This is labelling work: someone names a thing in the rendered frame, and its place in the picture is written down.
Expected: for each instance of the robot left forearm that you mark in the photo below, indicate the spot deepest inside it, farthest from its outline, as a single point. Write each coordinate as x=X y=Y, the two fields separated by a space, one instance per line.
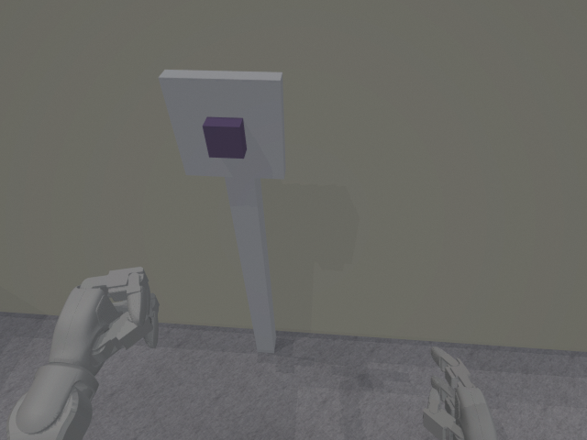
x=56 y=407

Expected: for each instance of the robot right hand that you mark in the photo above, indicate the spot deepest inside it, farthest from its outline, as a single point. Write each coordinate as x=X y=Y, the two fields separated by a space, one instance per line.
x=467 y=415

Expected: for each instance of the robot left hand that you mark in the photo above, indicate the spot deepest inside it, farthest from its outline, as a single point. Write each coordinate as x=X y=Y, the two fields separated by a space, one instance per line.
x=79 y=336

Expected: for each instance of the panel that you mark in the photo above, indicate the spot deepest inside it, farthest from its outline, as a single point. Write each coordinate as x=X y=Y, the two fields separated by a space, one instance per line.
x=257 y=97

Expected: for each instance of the button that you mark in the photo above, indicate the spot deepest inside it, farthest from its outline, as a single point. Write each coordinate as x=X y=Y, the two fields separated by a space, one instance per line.
x=225 y=137

